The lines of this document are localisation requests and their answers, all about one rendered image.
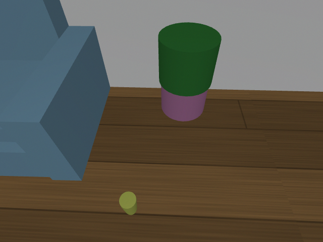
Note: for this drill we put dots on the potted plant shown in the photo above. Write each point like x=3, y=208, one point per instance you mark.
x=187, y=56

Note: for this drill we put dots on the sofa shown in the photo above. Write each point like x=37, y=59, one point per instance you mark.
x=53, y=90

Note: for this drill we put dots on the cup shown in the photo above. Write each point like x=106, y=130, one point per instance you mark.
x=128, y=202

